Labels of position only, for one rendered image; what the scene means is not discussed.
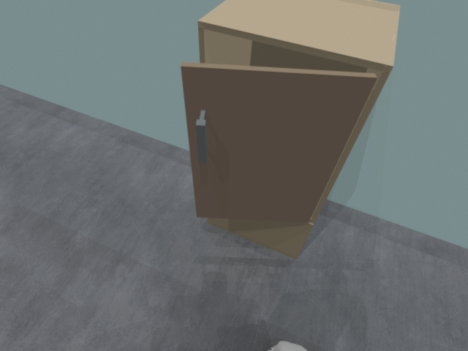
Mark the cupboard door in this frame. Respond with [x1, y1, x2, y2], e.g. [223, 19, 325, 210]
[181, 62, 377, 223]

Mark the handle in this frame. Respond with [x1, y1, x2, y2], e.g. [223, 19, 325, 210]
[196, 110, 208, 163]

